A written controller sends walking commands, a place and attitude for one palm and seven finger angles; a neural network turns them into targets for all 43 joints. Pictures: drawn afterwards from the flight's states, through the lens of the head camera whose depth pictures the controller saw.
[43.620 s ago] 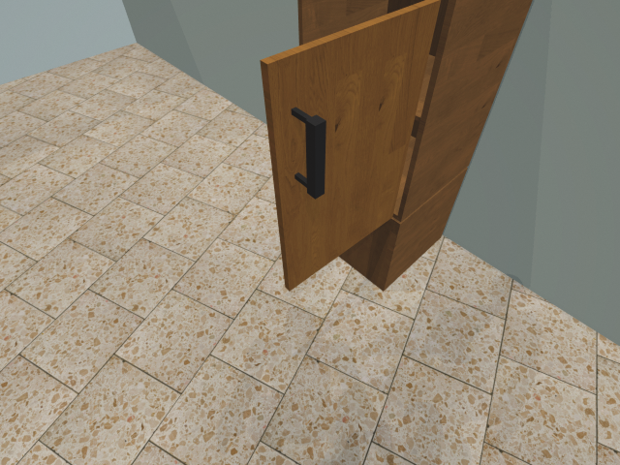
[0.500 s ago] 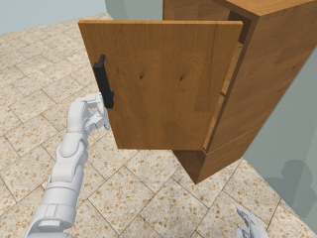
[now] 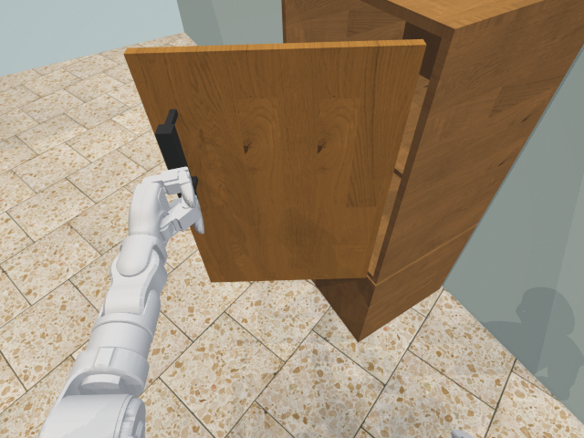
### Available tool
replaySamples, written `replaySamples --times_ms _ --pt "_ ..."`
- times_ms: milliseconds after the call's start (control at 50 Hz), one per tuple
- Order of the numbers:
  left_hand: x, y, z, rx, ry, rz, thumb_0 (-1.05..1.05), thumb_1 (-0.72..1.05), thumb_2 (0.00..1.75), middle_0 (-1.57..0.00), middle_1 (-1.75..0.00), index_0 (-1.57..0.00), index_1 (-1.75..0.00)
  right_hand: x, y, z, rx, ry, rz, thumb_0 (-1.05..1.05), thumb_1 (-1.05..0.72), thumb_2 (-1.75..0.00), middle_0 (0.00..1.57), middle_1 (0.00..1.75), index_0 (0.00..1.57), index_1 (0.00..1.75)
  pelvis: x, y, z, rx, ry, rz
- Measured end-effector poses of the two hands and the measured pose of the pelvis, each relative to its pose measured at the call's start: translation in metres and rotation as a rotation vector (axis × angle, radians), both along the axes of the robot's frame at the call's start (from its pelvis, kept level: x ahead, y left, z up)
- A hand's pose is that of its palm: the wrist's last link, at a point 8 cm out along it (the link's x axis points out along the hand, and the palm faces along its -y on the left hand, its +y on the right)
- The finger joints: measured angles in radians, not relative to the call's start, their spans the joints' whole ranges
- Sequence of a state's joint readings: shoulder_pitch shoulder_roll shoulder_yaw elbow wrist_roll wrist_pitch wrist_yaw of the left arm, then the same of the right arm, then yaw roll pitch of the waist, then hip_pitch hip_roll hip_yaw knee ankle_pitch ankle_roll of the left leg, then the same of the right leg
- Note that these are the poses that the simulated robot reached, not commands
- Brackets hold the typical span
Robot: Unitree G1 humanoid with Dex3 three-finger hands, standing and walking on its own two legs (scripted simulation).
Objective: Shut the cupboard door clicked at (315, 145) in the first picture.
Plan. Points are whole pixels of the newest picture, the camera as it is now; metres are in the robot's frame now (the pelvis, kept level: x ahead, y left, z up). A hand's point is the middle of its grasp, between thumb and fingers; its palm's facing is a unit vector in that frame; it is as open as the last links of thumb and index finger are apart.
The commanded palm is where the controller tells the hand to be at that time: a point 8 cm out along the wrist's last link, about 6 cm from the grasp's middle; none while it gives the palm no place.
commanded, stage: bring the fist close to the handle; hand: left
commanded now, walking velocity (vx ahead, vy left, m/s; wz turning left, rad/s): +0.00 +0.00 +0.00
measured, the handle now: (181, 160) +0.51 +0.19 +0.11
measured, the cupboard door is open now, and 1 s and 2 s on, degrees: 60 52 40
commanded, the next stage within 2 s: push the door shut along its arc in 0.04 s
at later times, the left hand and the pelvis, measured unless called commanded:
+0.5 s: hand (208, 181) +0.45 +0.13 +0.12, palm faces -0.04 -1.00 -0.01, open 3.2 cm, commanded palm +0.43 +0.18 +0.11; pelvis -0.01 +0.00 -0.01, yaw +1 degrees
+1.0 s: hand (229, 160) +0.50 +0.11 +0.12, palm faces -0.19 -0.98 +0.01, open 3.1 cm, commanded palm +0.50 +0.17 +0.11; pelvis -0.01 +0.01 -0.02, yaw +0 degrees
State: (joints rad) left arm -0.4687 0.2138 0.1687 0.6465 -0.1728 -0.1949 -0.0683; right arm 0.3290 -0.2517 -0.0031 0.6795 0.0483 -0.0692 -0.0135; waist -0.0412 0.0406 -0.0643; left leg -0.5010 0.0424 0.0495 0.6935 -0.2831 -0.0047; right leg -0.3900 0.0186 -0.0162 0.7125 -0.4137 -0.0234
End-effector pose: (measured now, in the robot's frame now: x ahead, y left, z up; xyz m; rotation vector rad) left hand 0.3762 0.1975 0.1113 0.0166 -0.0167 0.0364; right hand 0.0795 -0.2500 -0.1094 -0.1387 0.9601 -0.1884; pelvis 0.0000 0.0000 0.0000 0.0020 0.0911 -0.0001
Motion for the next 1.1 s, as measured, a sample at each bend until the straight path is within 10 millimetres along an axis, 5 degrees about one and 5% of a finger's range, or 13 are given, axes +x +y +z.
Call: replaySamples --times_ms 160,300,480,700,1100 --pt "-0.004 0.001 0.003 -0.019 -0.034 0.012 0.02 0.90 0.90 -1.30 -1.50 -1.30 -1.50 0.016 0.003 0.007 -0.015 -0.048 0.030 0.01 -0.91 -0.90 0.20 0.30 0.20 0.30 -0.007 -0.001 0.000 -0.003 -0.004 0.008" --pt "0.014 -0.004 0.003 0.018 0.010 -0.040 0.02 0.90 0.90 -1.30 -1.50 -1.31 -1.50 0.018 0.004 0.006 -0.025 -0.052 0.037 0.01 -0.91 -0.90 0.20 0.30 0.20 0.30 -0.012 0.001 -0.002 -0.009 0.006 0.022" --pt "0.052 -0.009 0.005 -0.009 0.019 -0.072 0.02 0.90 0.90 -1.31 -1.50 -1.31 -1.50 -0.018 0.000 -0.005 -0.038 0.052 -0.002 0.01 -0.91 -0.90 0.20 0.30 0.20 0.30 -0.012 0.004 -0.007 -0.009 0.056 0.015" --pt "0.077 -0.005 0.005 0.001 0.025 -0.131 0.02 0.90 0.90 -1.31 -1.50 -1.30 -1.50 -0.075 -0.006 -0.013 -0.046 0.223 -0.079 0.01 -0.91 -0.90 0.20 0.30 0.20 0.30 -0.006 0.007 -0.010 -0.013 0.098 0.006" --pt "0.128 -0.037 0.011 -0.011 0.041 -0.239 0.02 0.90 0.90 -1.30 -1.50 -1.30 -1.50 -0.096 -0.008 -0.014 -0.078 0.248 -0.122 0.00 -0.91 -0.90 0.20 0.30 0.20 0.30 -0.010 0.009 -0.021 -0.025 0.181 0.000"
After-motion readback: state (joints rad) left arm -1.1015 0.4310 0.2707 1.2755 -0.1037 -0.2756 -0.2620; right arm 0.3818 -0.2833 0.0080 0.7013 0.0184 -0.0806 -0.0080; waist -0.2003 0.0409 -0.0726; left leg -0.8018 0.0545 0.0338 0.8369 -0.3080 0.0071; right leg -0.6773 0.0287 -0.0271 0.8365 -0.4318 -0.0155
